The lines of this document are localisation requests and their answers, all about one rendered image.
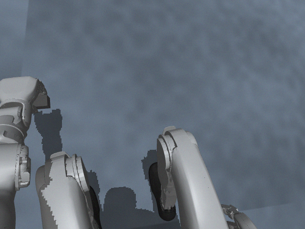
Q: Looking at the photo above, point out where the right robot foot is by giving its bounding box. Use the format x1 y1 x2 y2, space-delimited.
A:
149 162 176 221

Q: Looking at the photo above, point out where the left robot arm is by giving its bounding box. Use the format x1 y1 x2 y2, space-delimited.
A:
0 99 32 229

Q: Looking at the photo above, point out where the small box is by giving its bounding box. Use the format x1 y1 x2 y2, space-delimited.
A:
32 95 51 109

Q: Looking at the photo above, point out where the left robot foot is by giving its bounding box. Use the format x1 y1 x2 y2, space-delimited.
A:
89 186 102 229

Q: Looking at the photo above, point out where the right robot hand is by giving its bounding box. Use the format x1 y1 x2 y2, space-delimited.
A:
221 204 258 229

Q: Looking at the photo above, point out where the left robot hand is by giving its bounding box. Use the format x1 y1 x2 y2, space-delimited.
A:
0 76 47 114

